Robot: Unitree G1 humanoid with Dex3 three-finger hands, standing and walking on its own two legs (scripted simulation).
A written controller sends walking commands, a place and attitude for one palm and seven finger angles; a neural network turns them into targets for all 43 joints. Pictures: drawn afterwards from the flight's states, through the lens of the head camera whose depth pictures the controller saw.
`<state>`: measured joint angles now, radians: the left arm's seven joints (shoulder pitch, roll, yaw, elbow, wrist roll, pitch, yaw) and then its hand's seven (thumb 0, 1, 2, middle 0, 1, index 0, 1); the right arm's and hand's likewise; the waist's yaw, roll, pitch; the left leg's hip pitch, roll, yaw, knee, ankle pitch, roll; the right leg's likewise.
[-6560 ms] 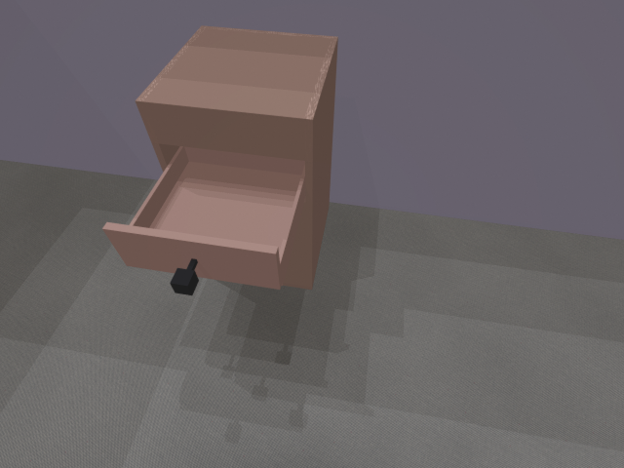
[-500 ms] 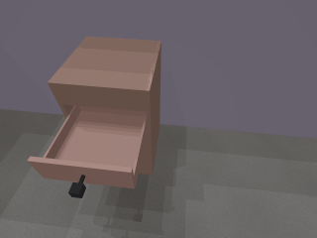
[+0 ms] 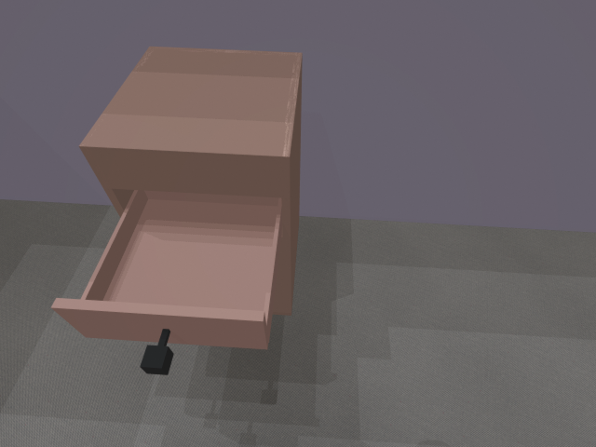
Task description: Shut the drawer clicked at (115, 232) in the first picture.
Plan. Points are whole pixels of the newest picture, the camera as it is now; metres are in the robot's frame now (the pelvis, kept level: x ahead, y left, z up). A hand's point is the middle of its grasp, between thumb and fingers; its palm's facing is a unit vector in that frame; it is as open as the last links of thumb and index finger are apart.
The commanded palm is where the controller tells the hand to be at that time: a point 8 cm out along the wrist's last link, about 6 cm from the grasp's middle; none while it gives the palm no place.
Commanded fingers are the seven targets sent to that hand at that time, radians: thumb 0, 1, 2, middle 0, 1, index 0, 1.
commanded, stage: shuffle to correct the standing spot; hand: left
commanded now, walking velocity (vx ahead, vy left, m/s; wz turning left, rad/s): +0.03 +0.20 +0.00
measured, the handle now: (160, 349) +0.30 +0.29 -0.21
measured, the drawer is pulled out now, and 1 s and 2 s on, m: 0.30 0.30 0.30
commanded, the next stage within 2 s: come to a stop and stand still in 0.26 s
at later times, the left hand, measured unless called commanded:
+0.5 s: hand out of the picture +0.02 +0.31 -0.18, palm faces +0.08 -0.96 -0.26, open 7.4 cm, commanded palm none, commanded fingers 0.00 0.90 0.90 -0.20 -0.30 -0.20 -0.30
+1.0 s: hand out of the picture +0.05 +0.28 -0.17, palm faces +0.04 -0.98 -0.20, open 7.2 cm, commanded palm none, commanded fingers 0.00 0.90 0.90 -0.20 -0.30 -0.20 -0.30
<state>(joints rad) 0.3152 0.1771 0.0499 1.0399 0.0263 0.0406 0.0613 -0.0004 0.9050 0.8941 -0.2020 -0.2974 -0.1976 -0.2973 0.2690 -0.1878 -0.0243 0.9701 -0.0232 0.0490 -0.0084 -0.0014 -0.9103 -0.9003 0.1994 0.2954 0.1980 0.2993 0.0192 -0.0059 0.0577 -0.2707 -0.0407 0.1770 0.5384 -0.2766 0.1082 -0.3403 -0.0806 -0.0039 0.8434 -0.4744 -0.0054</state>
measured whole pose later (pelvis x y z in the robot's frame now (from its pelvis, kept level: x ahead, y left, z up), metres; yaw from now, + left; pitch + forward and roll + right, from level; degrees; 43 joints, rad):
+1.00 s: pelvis +0.04 +0.11 +0.01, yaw +0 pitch -1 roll +0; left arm 0.27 0.16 0.01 1.10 0.01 0.02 0.04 0.01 0.94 0.89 -0.20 -0.30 -0.20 -0.30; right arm 0.31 -0.11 0.01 1.17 -0.01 0.01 -0.04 0.00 -0.91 -0.90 0.20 0.30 0.20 0.30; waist -0.01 0.00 0.00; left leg -0.16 0.06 0.08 0.47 -0.29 -0.03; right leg -0.16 0.04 -0.09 0.46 -0.28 -0.07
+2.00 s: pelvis +0.04 +0.13 +0.01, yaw +2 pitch -1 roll +1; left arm 0.28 0.15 -0.02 1.10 0.01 -0.01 0.04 0.00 0.91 0.89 -0.20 -0.30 -0.20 -0.30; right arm 0.26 -0.15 0.02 1.15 -0.01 -0.01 -0.02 0.00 -0.91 -0.90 0.20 0.30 0.20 0.30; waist 0.00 0.01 0.05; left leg -0.14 0.00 0.06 0.43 -0.27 0.01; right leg -0.16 -0.01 -0.10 0.46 -0.29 -0.03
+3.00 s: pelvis -0.03 +0.11 -0.12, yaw +2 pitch +18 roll -1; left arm 0.51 0.15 0.03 -0.07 -0.20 -0.41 -0.23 0.01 0.90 0.90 -0.85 -1.00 -0.85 -1.00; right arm 0.22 -0.16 0.00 0.55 0.02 -0.19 -0.03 0.01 -0.90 -0.90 0.21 0.30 0.21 0.30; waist 0.01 0.04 -0.16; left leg -1.13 0.05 0.00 1.36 -0.55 -0.01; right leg -1.10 -0.03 -0.16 1.34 -0.56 -0.09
